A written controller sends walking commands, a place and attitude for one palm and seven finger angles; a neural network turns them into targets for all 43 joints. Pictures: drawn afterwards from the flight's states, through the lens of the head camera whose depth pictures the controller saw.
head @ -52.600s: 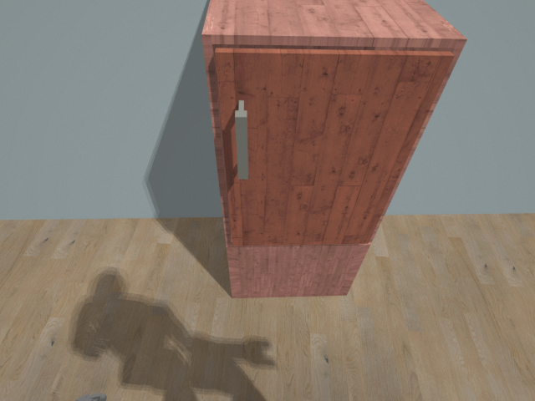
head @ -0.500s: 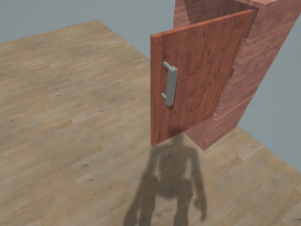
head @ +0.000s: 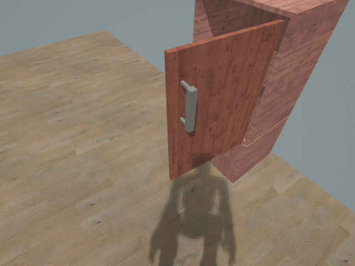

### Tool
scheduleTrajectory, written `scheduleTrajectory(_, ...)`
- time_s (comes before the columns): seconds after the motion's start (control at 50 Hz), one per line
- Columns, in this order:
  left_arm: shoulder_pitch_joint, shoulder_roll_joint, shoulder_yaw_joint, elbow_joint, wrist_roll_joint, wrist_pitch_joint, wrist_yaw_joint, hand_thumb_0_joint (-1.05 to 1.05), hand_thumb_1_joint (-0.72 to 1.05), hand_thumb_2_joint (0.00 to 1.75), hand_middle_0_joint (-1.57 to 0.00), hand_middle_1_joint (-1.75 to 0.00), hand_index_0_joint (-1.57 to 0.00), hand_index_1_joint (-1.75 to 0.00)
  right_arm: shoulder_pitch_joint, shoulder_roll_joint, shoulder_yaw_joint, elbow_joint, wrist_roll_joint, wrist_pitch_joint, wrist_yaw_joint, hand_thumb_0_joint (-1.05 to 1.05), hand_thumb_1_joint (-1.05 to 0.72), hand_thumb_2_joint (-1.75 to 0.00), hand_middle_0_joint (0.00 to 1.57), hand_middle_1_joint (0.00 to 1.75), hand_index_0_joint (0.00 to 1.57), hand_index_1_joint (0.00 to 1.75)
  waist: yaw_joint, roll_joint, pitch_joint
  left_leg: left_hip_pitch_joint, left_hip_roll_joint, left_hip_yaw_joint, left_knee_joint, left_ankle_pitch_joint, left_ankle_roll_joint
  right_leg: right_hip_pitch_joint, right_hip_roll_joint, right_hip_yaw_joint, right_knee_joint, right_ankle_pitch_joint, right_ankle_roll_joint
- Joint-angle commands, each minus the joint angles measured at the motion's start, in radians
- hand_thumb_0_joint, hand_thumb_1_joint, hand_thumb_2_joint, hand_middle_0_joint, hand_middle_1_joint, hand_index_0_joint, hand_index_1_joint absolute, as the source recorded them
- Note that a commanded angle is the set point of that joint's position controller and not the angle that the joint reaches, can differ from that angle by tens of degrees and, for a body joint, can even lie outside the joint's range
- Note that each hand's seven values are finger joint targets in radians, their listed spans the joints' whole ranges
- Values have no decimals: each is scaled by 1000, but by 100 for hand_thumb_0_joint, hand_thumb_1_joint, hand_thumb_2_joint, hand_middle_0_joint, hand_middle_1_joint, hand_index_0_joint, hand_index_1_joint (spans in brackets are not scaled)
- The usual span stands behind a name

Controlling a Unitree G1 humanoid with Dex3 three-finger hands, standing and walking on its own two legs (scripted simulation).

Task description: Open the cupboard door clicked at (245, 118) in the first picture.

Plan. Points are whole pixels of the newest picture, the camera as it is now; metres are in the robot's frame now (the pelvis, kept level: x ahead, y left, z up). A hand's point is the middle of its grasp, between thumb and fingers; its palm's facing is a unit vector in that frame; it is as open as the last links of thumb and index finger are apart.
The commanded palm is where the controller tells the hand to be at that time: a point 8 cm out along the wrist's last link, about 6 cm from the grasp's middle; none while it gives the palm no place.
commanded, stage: look to check the result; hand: left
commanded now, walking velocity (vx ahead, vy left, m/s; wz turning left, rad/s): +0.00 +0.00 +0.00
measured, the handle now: (186, 107) +0.54 +0.00 +0.06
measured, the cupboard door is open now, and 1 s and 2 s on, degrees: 84 84 84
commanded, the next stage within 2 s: stand and wait in 0.52 s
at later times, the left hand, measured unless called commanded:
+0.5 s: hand out of the picture -0.04 +0.12 -0.18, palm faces +0.08 -0.98 -0.16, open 7.3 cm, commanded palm none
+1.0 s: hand out of the picture +0.00 +0.14 -0.18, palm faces +0.06 -0.98 -0.17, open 7.3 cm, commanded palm none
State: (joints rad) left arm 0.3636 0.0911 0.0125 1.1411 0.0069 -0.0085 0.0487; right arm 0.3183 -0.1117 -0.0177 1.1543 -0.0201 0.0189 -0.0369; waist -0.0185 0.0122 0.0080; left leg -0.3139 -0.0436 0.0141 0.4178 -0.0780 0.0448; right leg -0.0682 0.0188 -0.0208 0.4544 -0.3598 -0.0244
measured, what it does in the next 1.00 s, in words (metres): stands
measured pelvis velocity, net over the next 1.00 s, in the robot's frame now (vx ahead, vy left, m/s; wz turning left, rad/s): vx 0.04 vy -0.02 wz -0.01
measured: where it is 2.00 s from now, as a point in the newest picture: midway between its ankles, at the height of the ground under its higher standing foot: outside the picture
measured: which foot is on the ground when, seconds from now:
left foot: down 0.00-1.00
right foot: down 0.00-1.00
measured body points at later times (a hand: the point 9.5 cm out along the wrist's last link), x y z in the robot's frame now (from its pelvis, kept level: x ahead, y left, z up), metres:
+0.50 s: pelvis +0.03 -0.02 +0.00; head +0.04 -0.02 +0.45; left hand -0.04 +0.18 -0.16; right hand +0.02 -0.23 -0.17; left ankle +0.09 +0.09 -0.74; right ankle -0.07 -0.10 -0.74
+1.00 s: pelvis +0.04 -0.02 +0.00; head +0.05 -0.02 +0.45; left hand -0.01 +0.19 -0.16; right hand +0.03 -0.24 -0.16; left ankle +0.09 +0.09 -0.74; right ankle -0.07 -0.10 -0.74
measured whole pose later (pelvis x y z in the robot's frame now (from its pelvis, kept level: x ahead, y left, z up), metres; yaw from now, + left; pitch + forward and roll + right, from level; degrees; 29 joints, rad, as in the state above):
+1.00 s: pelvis +0.04 -0.02 +0.00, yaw +0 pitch -2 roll +1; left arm 0.35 0.11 0.01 1.14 0.00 -0.01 0.06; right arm 0.24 -0.14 0.00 1.17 -0.01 0.01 -0.05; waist 0.00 -0.02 0.06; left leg -0.27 -0.03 0.01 0.48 -0.17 0.02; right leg 0.03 0.04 -0.02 0.39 -0.38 -0.05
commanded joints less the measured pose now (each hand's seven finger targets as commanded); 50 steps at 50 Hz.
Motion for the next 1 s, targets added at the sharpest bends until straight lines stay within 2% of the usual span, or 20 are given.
scheduleTrajectory(0.0, 132, 91, 9, 12, 0, 0, 4, 0, 90, 90, -20, -30, -20, -30, 51, -75, -5, -13, 0, -8, -5, 0, -90, -90, 20, 30, 20, 30, 10, -31, 139, 104, 109, -122, -54, -66, 1, -201, -102, 83, -151, 40, -31)
scheduleTrajectory(0.04, 131, 87, 8, 16, -2, 0, 5, 0, 90, 90, -20, -30, -20, -30, 53, -76, -3, -9, 1, -7, -6, 0, -90, -90, 20, 30, 20, 30, 6, -14, 129, 128, 109, -122, -42, -54, 1, -205, -104, 84, -150, 41, -32)
scheduleTrajectory(0.08, 136, 87, 8, 18, -1, 0, 6, 0, 90, 90, -20, -30, -20, -30, 53, -74, -2, -7, 2, -5, -7, 0, -90, -90, 20, 30, 20, 30, 7, -35, 127, 125, 114, -120, -34, -48, 6, -191, -101, 78, -156, 47, -31)
scheduleTrajectory(0.1, 134, 86, 6, 21, -2, 1, 6, 0, 90, 90, -20, -30, -20, -30, 49, -77, -1, -5, 2, -6, -7, 0, -90, -90, 20, 30, 20, 30, 5, -20, 125, 128, 112, -122, -32, -35, 5, -189, -104, 80, -150, 60, -30)
scheduleTrajectory(0.28, 153, 82, 3, 31, -3, -2, 9, 0, 90, 90, -20, -30, -20, -30, 23, -82, 1, -1, 6, -8, -11, 0, -90, -90, 20, 30, 20, 30, 12, -34, 101, 154, 119, -113, -1, 33, 11, -152, -108, 75, -150, 154, -19)
scheduleTrajectory(0.32, 149, 77, 1, 33, -3, -1, 9, 0, 90, 90, -20, -30, -20, -30, 19, -81, 3, 3, 4, -9, -12, 0, -90, -90, 20, 30, 20, 30, 9, -21, 110, 149, 119, -113, -2, 37, 11, -150, -109, 77, -146, 162, -20)
scheduleTrajectory(0.5, 142, 85, 5, 26, -2, -2, 13, 0, 90, 90, -20, -30, -20, -30, -1, -86, 5, 0, 6, -15, -16, 0, -90, -90, 20, 30, 20, 30, 16, -46, 103, 141, 119, -104, 18, 100, 15, -103, -116, 67, -138, 287, -5)
scheduleTrajectory(0.6, 135, 89, 6, 18, -2, -1, 14, 0, 90, 90, -20, -30, -20, -30, -12, -90, 7, -3, 5, -15, -17, 0, -90, -90, 20, 30, 20, 30, 17, -36, 96, 144, 116, -92, 31, 111, 13, -87, -121, 68, -136, 348, 4)
scheduleTrajectory(0.66, 126, 94, 7, 14, -3, 0, 12, 0, 90, 90, -20, -30, -20, -30, -14, -93, 7, -5, 5, -15, -17, 0, -90, -90, 20, 30, 20, 30, 17, -25, 105, 141, 118, -97, 22, 99, 12, -90, -116, 71, -141, 311, -1)
scheduleTrajectory(0.76, 120, 99, 9, 8, -4, 1, 12, 0, 90, 90, -20, -30, -20, -30, -16, -99, 7, -9, 5, -16, -18, 0, -90, -90, 20, 30, 20, 30, 18, -39, 89, 147, 117, -95, 30, 119, 14, -70, -117, 70, -138, 352, 7)
scheduleTrajectory(0.78, 125, 101, 10, 7, -3, 0, 13, 0, 90, 90, -20, -30, -20, -30, -21, -100, 7, -10, 7, -16, -18, 0, -90, -90, 20, 30, 20, 30, 24, -59, 89, 148, 118, -88, 38, 129, 16, -66, -118, 65, -141, 381, 14)
scheduleTrajectory(0.84, 121, 104, 9, 3, -5, 1, 12, 0, 90, 90, -20, -30, -20, -30, -19, -101, 8, -8, 6, -16, -18, 0, -90, -90, 20, 30, 20, 30, 19, -38, 89, 151, 116, -86, 35, 124, 14, -64, -120, 68, -138, 383, 13)
scheduleTrajectory(0.88, 122, 103, 9, 3, -3, 0, 13, 0, 90, 90, -20, -30, -20, -30, -22, -101, 7, -12, 8, -16, -19, 0, -90, -90, 20, 30, 20, 30, 21, -54, 79, 160, 119, -84, 41, 135, 16, -58, -118, 68, -140, 401, 17)
scheduleTrajectory(0.92, 112, 103, 7, 2, -4, 1, 11, 0, 90, 90, -20, -30, -20, -30, -17, -106, 7, -9, 6, -15, -19, 0, -90, -90, 20, 30, 20, 30, 16, -32, 91, 157, 120, -92, 27, 125, 14, -64, -115, 72, -139, 357, 6)
scheduleTrajectory(0.98, 116, 104, 6, 4, -4, 2, 9, 0, 90, 90, -20, -30, -20, -30, -24, -112, 9, -8, 6, -17, -19, 0, -90, -90, 20, 30, 20, 30, 22, -16, 106, 161, 125, -104, 9, 112, 16, -77, -108, 72, -151, 274, -4)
